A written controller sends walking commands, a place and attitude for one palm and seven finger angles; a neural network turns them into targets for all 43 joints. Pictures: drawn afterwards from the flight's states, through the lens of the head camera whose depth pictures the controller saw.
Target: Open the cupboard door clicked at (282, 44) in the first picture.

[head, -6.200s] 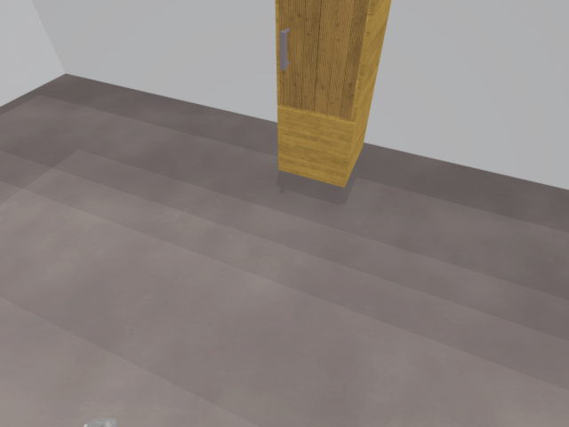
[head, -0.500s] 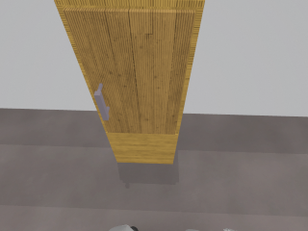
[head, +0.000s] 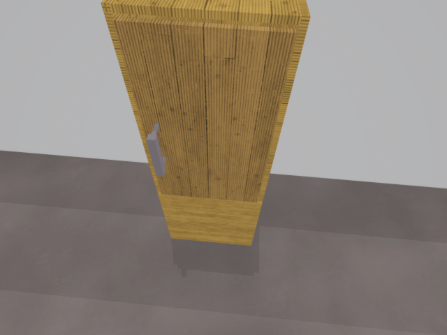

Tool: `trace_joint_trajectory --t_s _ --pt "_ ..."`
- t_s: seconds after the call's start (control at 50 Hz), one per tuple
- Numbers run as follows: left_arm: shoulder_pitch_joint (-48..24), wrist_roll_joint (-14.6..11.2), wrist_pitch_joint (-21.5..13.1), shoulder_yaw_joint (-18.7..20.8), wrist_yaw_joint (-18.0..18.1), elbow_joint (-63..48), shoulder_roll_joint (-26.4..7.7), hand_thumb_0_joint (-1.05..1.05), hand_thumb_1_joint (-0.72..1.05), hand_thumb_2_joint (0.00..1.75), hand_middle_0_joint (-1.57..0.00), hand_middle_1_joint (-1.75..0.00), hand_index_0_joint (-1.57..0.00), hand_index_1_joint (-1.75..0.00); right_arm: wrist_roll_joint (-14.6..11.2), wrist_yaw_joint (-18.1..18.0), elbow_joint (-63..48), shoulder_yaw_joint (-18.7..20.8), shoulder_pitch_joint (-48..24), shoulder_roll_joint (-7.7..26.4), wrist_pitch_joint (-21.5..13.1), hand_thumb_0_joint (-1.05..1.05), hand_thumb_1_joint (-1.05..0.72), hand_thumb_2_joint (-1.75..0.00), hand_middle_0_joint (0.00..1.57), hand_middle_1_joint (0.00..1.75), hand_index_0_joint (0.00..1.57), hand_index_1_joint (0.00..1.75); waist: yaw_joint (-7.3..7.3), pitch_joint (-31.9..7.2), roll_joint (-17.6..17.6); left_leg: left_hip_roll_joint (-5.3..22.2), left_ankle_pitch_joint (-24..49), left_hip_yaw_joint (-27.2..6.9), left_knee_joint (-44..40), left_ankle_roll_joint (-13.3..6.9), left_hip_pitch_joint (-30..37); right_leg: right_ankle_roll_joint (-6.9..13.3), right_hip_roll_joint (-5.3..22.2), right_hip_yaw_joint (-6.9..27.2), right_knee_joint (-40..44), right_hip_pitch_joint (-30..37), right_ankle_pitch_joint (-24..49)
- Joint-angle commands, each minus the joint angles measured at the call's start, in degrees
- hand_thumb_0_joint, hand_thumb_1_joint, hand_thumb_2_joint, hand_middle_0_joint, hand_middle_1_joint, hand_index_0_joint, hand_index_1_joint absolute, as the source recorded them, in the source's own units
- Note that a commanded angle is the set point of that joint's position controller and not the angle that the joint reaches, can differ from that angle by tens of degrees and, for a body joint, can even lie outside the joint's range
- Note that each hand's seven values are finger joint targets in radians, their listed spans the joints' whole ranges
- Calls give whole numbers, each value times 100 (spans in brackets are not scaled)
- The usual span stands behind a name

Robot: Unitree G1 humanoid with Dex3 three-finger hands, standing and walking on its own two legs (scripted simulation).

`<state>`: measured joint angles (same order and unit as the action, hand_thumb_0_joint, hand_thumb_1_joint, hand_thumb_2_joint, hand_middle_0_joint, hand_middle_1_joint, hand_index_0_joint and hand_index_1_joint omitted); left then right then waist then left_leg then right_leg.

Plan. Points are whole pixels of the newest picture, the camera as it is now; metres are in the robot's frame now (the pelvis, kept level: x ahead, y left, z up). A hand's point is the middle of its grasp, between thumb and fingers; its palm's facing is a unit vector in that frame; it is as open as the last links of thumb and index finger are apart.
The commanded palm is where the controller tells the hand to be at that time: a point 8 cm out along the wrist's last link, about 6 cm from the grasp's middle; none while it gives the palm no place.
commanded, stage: come to a stop and stand still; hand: left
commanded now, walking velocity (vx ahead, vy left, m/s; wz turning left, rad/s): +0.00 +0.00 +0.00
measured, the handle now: (158, 150) +0.56 +0.23 -0.08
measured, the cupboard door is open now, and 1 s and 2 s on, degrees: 0 0 0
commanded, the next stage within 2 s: look again from close up in 0.36 s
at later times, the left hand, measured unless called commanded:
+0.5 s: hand out of the picture +0.01 +0.19 -0.18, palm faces +0.00 -0.98 -0.19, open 7.4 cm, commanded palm none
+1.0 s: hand out of the picture +0.01 +0.18 -0.17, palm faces -0.01 -0.97 -0.22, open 7.4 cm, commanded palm none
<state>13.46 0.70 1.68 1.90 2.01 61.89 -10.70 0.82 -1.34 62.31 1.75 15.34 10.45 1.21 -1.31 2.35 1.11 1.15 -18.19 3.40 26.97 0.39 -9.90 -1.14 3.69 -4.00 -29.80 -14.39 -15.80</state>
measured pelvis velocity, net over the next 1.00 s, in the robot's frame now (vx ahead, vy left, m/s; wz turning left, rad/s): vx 0.00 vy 0.00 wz -0.03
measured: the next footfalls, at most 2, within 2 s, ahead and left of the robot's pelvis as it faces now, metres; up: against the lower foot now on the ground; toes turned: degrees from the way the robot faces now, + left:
none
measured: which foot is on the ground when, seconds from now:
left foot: down 0.00-1.00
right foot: down 0.00-1.00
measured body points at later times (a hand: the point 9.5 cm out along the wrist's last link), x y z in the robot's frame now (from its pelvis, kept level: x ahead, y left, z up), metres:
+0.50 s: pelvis +0.01 +0.02 +0.00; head +0.02 +0.03 +0.45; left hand +0.01 +0.24 -0.16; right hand +0.00 -0.20 -0.15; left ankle -0.04 +0.12 -0.74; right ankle -0.01 -0.13 -0.74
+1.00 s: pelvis +0.00 +0.00 +0.00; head +0.01 -0.02 +0.45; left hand +0.01 +0.23 -0.15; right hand -0.01 -0.21 -0.17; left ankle -0.04 +0.12 -0.74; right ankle -0.01 -0.13 -0.74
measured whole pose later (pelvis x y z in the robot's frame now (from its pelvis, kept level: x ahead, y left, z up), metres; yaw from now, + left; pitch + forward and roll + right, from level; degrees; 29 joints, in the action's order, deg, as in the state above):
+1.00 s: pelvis +0.00 +0.00 +0.00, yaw -2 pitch -1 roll +1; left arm 14.9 0.6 -0.6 -0.5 1.9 64.1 -8.3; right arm 0.9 -1.5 63.1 -0.5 16.8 8.9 -1.1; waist -0.1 2.1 -1.7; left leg 1.2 -18.2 5.1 26.3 0.2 -7.1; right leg -1.2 3.5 -2.4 -29.9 -12.7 -16.3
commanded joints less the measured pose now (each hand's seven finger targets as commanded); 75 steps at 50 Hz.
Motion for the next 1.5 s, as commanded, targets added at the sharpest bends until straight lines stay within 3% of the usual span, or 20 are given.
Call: trace_joint_trajectory --t_s 0.0,0.08,0.42,0.44,0.46,0.48,0.52,0.56,0.7,1.0,1.02,1.04,1.06,1.08,1.12,1.16,1.22,1.28,1.36,1.48 --pt "173 -2 -104 6 -25 -74 -361 0 90 90 -20 -30 -20 -30 -21 -80 -163 34 51 598 -186 0 -90 -90 20 30 20 30 -33 -113 -812 855 2335 -556 -786 -326 -10 44 174 132 393 371 775" --pt "265 5 -151 -34 -13 134 -423 0 90 90 -20 -30 -20 -30 -50 -83 -25 12 173 455 -197 0 -90 -90 20 30 20 30 75 -68 -88 650 1947 -323 -628 -164 152 112 314 340 665 434 1462" --pt "441 -13 -169 -109 21 303 -302 0 90 90 -20 -30 -20 -30 -42 -113 198 -59 381 356 -275 0 -90 -90 20 30 20 30 71 109 -191 611 1994 -307 -862 -146 188 71 334 293 806 627 1428" --pt "828 53 -314 -156 249 394 -465 0 90 90 -20 -30 -20 -30 -102 -28 -242 -52 -39 618 -330 0 -90 -90 20 30 20 30 -31 358 -318 655 2568 -218 187 -11 -308 160 543 617 574 314 2598" --pt "669 36 -379 -116 191 135 -631 0 90 90 -20 -30 -20 -30 -20 -10 -339 -61 304 352 -309 0 -90 -90 20 30 20 30 168 22 -547 389 1439 -285 -105 -33 -315 281 567 555 327 535 2172" --pt "522 8 -399 -123 135 51 -637 0 90 90 -20 -30 -20 -30 16 34 -343 -92 319 296 -319 0 -90 -90 20 30 20 30 88 -4 -633 414 1100 -287 -227 -79 -447 292 454 442 280 504 1579" --pt "476 15 -370 -150 61 -37 -467 0 90 90 -20 -30 -20 -30 17 27 -439 -98 473 417 -371 0 -90 -90 20 30 20 30 128 -295 -586 552 1497 -495 -350 -195 -334 262 228 293 112 493 815" --pt "500 3 -341 -170 42 -34 -345 0 90 90 -20 -30 -20 -30 11 -20 -450 -102 522 462 -387 0 -90 -90 20 30 20 30 117 -266 -507 618 2097 -507 -316 -267 -182 249 181 206 60 423 859" --pt "445 -5 -280 -159 0 -30 -354 0 90 90 -20 -30 -20 -30 1 -24 -356 -131 523 390 -321 0 -90 -90 20 30 20 30 105 384 -113 504 1063 -419 -603 -274 -438 218 204 322 283 208 707" --pt "467 -2 -324 -88 -10 60 -381 0 90 90 -20 -30 -20 -30 -2 -45 -18 -140 520 286 -319 0 -90 -90 20 30 20 30 100 111 -17 473 1126 -213 -577 -192 -99 263 293 453 459 359 1363" --pt "981 21 -365 -62 228 265 -582 0 90 90 -20 -30 -20 -30 -69 8 -401 -23 -66 623 -295 0 -90 -90 20 30 20 30 -106 266 1118 620 1228 -95 602 -2 -678 164 604 766 446 418 3540" --pt "-3531 -1102 -1697 537 117 -8467 -1734 0 88 89 -20 -32 -20 -32 -374 -268 -2286 35 -36 1462 -1241 0 -90 -90 20 30 20 30 578 -2652 -308 -58 2122 -165 -171 -222 656 281 56 458 -60 974 2940" --pt "-730 -610 -1394 586 364 -6787 -1367 0 85 88 -20 -33 -20 -33 -246 -474 -1944 8 -469 988 -1685 0 -90 -90 20 30 20 30 45 -2542 -1410 27 2911 -52 -137 -240 877 393 -217 338 -278 792 1933" --pt "619 -834 -649 -50 519 -5880 -151 0 83 87 -21 -34 -21 -34 -403 -439 -1944 59 -533 706 -1854 0 -90 -90 20 30 20 30 185 -1449 -1321 73 2575 -153 -78 -44 154 297 -205 27 -124 156 1160" --pt "-46 -1001 -965 271 262 -5946 -277 0 78 85 -21 -37 -21 -37 -341 -384 -2129 168 -452 1048 -2003 0 -90 -90 20 30 20 30 445 -163 -34 -53 1445 -323 293 -125 -712 141 -244 -166 -49 -683 850" --pt "405 -1023 -1715 764 -175 -5186 -310 0 74 83 -21 -40 -21 -40 -142 -334 -2376 312 -319 1097 -2102 0 -90 -90 20 30 20 30 377 -402 910 -147 854 -280 913 -131 -1475 80 -271 -263 -455 -1415 182" --pt "1726 -1321 -2978 978 -1252 -4365 15 0 67 80 -22 -45 -22 -45 -114 -49 -2976 430 -557 975 -2234 0 -90 -90 20 30 20 30 -216 -904 1066 -277 519 -150 1843 13 -2708 193 -227 -51 -1492 -1718 56" --pt "1561 -1628 -4205 1607 -2496 -4194 -637 0 60 77 -22 -50 -22 -50 -173 164 -3391 525 -656 1059 -2268 0 -90 -90 20 30 20 30 -299 -1464 505 -338 407 -139 2898 74 -3748 281 -50 609 -2318 -1856 478" --pt "712 -2064 -3777 1808 -3066 -5339 -1007 0 50 73 -23 -55 -23 -55 -277 91 -4228 524 -886 1155 -2090 0 -90 -90 20 30 20 30 -275 -2266 189 -414 -110 18 3474 -99 -4260 209 -35 1024 -2355 -2056 -640" --pt "-727 -1985 -3565 1656 -2542 -7465 -1203 0 36 67 -24 -64 -24 -64 -189 -112 -4213 343 -472 1084 -1938 0 -90 -90 20 30 20 30 276 -2394 -464 -105 -5 -306 3874 -199 -4121 235 -352 712 -2882 -2844 -616"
